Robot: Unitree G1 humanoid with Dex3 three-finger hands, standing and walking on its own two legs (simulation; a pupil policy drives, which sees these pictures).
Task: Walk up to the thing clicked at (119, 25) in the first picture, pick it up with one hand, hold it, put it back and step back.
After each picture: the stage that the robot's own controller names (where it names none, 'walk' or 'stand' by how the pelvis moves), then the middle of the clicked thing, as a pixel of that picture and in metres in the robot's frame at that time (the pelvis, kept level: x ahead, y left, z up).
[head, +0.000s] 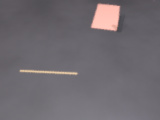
stand; (120, 23) +1.83 -0.54 -0.65
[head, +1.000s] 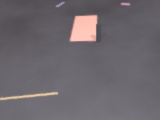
walk; (98, 33) +1.75 -0.10 -0.62
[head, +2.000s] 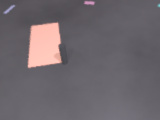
walk; (63, 54) +1.15 +0.24 -0.64
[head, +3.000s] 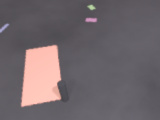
walk; (63, 91) +0.74 +0.21 -0.65
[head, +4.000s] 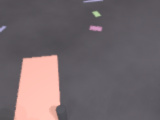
walk; (62, 116) +0.50 +0.18 -0.64
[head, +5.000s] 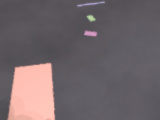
stand; out of the picture +0.41 +0.18 -0.65
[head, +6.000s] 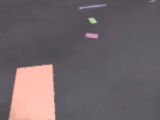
stand; out of the picture +0.42 +0.19 -0.66
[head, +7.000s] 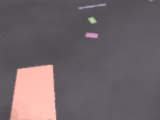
stand; out of the picture +0.42 +0.19 -0.66
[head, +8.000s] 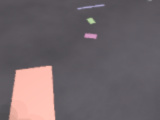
stand; out of the picture +0.41 +0.20 -0.66
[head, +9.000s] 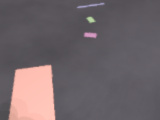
stand; out of the picture +0.41 +0.20 -0.66
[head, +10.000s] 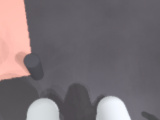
go down; (35, 68) +0.47 +0.20 -0.36
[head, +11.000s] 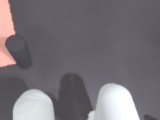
go down; (21, 54) +0.49 +0.22 -0.27
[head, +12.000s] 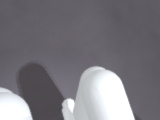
close in; out of the picture +0.47 +0.27 -0.17
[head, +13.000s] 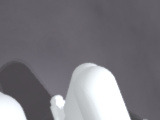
close; out of the picture +0.47 +0.29 -0.16
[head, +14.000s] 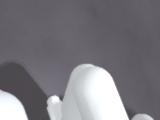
lift; out of the picture +0.44 +0.28 -0.17
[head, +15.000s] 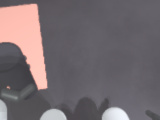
lift; (19, 77) +0.35 +0.20 +0.03
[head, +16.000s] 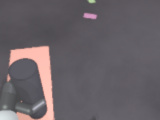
hold; (32, 93) +0.31 +0.17 +0.03
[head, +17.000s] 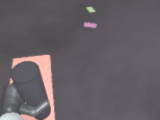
hold; (35, 95) +0.31 +0.17 +0.04
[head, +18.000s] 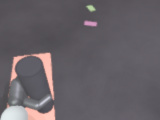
crouch; (38, 89) +0.33 +0.16 +0.04
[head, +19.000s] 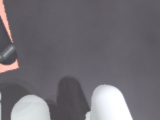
crouch; out of the picture +0.48 +0.21 -0.04
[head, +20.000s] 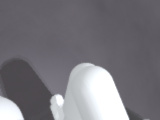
lower; out of the picture +0.46 +0.29 -0.17
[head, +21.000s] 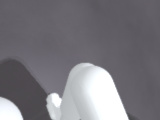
lower; out of the picture +0.47 +0.31 -0.17
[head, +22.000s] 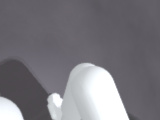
lower; out of the picture +0.47 +0.31 -0.17
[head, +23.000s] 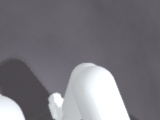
lower; out of the picture +0.47 +0.31 -0.17
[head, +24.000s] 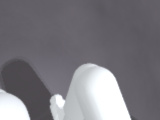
loosen; out of the picture +0.47 +0.28 -0.17
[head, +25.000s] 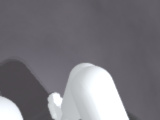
rise; out of the picture +0.46 +0.29 -0.18
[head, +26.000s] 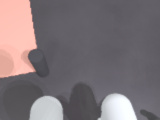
walk; (40, 65) +0.50 +0.21 -0.34
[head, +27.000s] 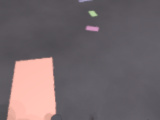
stand; out of the picture +0.43 +0.17 -0.59
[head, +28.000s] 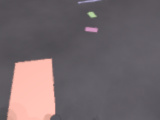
stand; out of the picture +0.44 +0.18 -0.60
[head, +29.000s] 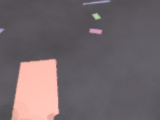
stand; out of the picture +0.44 +0.17 -0.62
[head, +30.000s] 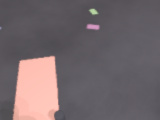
walk; out of the picture +0.46 +0.17 -0.65
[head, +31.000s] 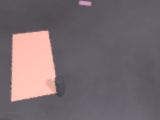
walk; (59, 87) +0.63 +0.15 -0.63
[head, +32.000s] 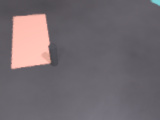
walk; (53, 55) +0.95 +0.25 -0.63
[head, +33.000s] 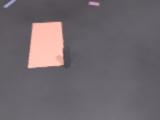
stand; (66, 57) +1.06 +0.14 -0.64
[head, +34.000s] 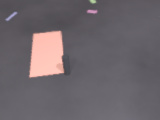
stand; (66, 65) +1.06 +0.18 -0.66
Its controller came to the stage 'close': yes
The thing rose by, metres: 0.69
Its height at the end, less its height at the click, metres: +0.00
